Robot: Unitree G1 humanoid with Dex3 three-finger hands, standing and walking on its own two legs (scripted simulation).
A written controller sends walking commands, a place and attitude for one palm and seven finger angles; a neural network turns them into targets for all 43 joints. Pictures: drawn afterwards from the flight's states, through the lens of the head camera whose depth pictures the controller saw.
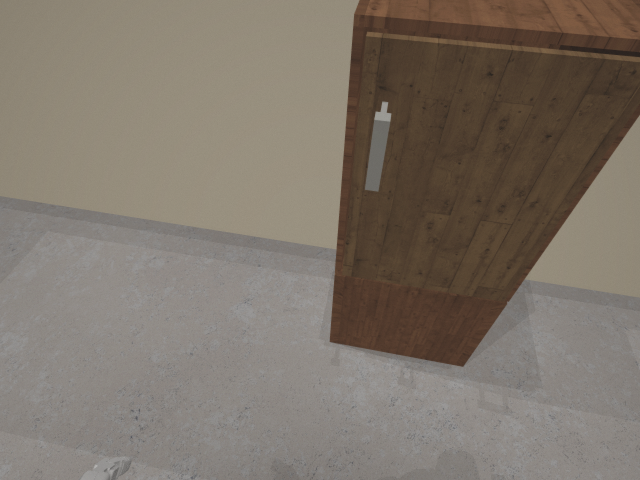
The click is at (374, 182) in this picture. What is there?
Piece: cupboard door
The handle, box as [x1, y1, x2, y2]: [365, 101, 390, 191]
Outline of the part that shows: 382,101 381,111 375,113 365,189 377,191 390,119 390,113 386,112 387,102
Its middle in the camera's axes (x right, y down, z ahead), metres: +0.10 -0.16 +0.67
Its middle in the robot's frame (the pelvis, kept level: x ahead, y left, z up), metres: +0.63 -0.07 +0.08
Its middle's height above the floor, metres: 0.85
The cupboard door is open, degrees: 0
